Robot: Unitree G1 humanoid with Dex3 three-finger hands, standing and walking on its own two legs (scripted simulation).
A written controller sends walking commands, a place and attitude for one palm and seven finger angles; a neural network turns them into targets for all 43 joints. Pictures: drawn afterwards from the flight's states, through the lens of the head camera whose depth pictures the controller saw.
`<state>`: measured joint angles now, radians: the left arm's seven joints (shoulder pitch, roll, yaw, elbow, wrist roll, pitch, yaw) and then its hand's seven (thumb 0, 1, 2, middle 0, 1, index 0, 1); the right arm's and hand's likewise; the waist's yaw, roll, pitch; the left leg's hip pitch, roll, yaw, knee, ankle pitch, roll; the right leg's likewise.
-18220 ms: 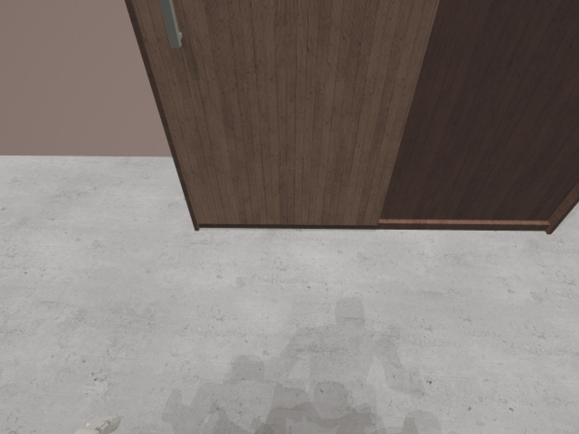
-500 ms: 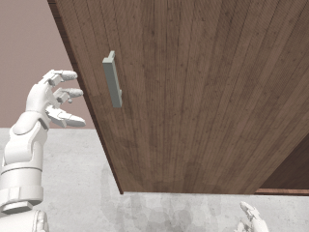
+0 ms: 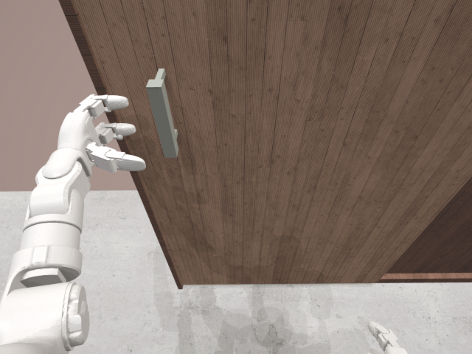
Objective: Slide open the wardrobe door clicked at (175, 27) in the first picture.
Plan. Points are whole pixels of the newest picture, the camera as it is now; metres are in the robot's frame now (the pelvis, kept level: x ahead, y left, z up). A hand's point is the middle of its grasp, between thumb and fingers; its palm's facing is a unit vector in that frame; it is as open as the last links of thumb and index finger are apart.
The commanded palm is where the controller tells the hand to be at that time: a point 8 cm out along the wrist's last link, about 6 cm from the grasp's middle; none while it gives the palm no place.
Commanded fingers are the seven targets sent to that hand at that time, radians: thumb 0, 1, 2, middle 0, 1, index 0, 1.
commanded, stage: move the hooked fingers beside the handle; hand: left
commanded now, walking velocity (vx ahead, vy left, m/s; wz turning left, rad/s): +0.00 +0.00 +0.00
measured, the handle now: (166, 114) +0.49 +0.15 +0.17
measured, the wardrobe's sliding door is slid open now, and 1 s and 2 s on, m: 0.00 0.00 0.00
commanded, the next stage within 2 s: feel for the door with the fingertips in 1.14 s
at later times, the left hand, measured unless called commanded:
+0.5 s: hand (120, 137) +0.43 +0.22 +0.16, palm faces +0.10 -0.99 -0.02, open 13.9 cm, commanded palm +0.40 +0.26 +0.17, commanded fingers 0.00 -0.50 0.30 -0.30 -1.20 -0.30 -1.20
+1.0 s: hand (125, 130) +0.43 +0.21 +0.18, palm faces +0.10 -0.99 -0.03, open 14.0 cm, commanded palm +0.40 +0.25 +0.17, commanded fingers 0.00 -0.50 0.30 -0.30 -1.20 -0.30 -1.20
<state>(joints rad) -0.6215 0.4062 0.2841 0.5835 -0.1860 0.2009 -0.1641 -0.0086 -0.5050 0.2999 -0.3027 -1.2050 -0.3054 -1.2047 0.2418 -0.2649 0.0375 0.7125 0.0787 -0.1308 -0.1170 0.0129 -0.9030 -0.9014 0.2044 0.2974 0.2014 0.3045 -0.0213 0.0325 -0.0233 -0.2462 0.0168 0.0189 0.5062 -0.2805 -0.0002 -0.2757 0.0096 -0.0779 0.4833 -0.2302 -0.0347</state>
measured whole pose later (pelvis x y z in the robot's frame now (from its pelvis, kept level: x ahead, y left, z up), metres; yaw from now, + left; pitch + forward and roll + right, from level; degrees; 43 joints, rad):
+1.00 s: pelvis +0.00 +0.01 +0.00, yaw +0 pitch +2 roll -1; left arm -0.66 0.37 0.27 0.64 -0.16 0.08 -0.13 -0.01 -0.50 0.30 -0.30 -1.20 -0.30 -1.20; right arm 0.25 -0.24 0.04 0.70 0.07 -0.13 -0.10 0.01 -0.90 -0.90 0.21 0.30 0.20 0.30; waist -0.02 0.02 -0.03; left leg -0.27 0.01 0.02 0.52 -0.29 0.01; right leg -0.29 0.01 -0.07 0.49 -0.23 -0.03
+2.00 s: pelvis +0.00 +0.00 +0.00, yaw +0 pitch +3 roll +0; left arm -0.77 0.34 0.25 0.77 -0.15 0.06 -0.09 -0.01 -0.50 0.30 -0.33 -1.22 -0.34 -1.24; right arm 0.29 -0.26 0.02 0.74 0.06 -0.12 -0.09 0.01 -0.90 -0.90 0.20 0.30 0.20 0.30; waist -0.04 0.03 -0.03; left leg -0.29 0.02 0.02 0.52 -0.28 0.00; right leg -0.32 0.02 -0.08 0.49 -0.23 -0.04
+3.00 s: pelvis +0.01 +0.01 +0.00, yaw -1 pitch +2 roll -1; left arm -0.66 0.23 0.18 0.60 -0.15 0.10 -0.01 -0.01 -0.50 0.30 -0.30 -1.20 -0.30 -1.20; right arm 0.26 -0.23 0.02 0.72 0.06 -0.11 -0.08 0.01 -0.90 -0.90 0.20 0.30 0.20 0.30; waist -0.02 0.04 -0.04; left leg -0.25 0.02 0.03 0.50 -0.29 0.01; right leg -0.28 0.01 -0.06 0.47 -0.23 -0.02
